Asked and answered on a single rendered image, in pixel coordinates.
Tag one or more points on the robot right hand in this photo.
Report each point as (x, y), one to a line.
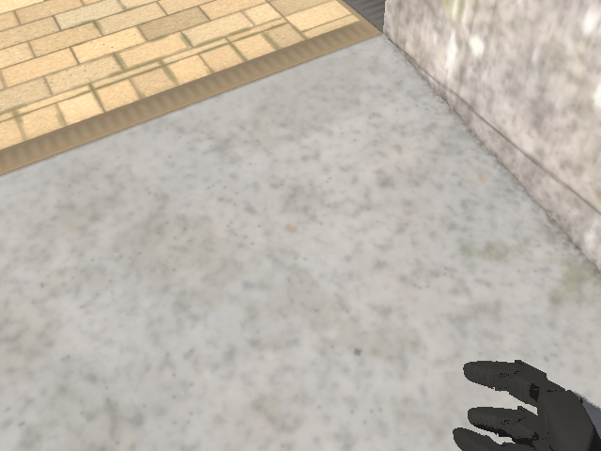
(562, 423)

